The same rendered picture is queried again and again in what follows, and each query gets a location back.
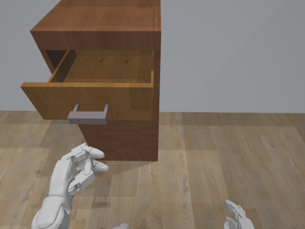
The cabinet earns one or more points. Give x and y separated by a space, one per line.
108 25

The handle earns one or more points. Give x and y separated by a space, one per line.
89 118

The robot right hand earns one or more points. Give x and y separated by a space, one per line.
239 214

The robot left forearm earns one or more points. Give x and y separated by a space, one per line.
54 214

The robot left hand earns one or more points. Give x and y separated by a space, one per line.
67 180

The drawer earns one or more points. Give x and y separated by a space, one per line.
124 79

